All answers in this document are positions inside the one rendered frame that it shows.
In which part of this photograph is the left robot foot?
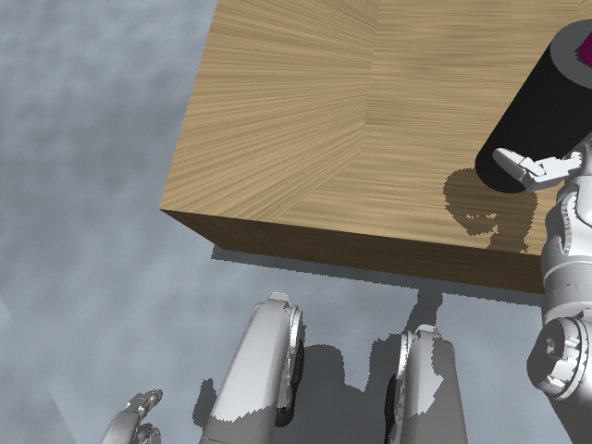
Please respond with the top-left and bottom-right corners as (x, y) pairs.
(275, 339), (304, 427)

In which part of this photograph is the left robot hand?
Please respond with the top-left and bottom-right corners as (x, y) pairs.
(100, 389), (163, 444)

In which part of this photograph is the bottle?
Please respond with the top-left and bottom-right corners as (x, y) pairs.
(475, 18), (592, 193)

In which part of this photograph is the right robot arm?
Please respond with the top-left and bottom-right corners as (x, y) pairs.
(526, 176), (592, 444)

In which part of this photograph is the right robot hand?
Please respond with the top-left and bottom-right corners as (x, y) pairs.
(492, 131), (592, 192)

